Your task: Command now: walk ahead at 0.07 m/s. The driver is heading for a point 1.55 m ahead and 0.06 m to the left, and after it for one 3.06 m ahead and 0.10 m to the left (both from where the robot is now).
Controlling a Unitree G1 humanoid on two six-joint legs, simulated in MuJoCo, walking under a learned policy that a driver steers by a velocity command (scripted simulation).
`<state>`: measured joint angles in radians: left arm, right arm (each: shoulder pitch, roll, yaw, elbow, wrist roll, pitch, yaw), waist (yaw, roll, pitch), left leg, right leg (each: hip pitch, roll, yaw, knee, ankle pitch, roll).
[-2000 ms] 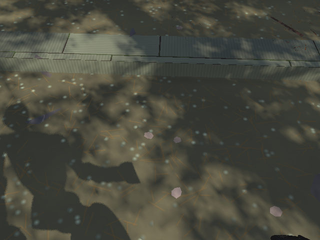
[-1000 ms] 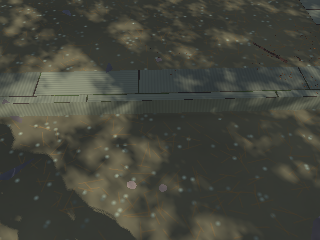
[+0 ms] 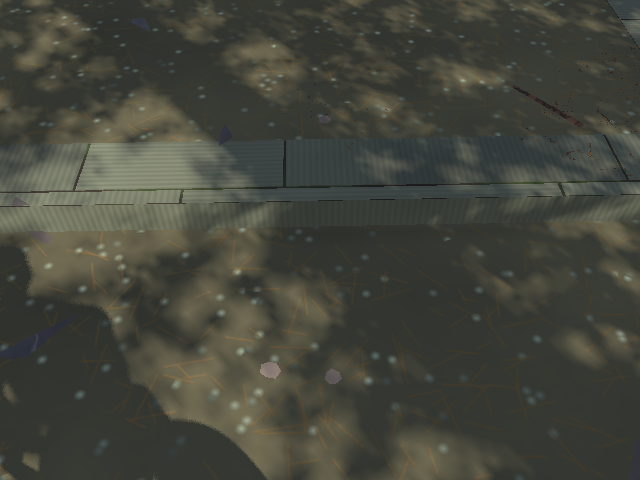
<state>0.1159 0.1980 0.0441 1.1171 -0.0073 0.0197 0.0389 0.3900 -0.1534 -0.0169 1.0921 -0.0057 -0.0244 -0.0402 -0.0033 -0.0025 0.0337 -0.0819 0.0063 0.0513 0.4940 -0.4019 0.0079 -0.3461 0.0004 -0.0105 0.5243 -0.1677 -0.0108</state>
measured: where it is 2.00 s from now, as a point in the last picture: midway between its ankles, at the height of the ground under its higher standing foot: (318, 432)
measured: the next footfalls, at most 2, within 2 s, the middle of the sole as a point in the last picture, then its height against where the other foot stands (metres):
left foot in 1.38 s outside the picture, level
right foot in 1.92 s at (364, 355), level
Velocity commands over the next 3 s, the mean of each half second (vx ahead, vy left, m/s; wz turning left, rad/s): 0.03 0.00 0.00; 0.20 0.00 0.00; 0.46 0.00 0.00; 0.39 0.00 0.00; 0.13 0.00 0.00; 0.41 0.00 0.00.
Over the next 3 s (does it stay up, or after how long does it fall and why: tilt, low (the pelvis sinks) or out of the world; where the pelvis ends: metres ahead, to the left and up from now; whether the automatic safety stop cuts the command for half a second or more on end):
stays up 0.93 0.05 0.00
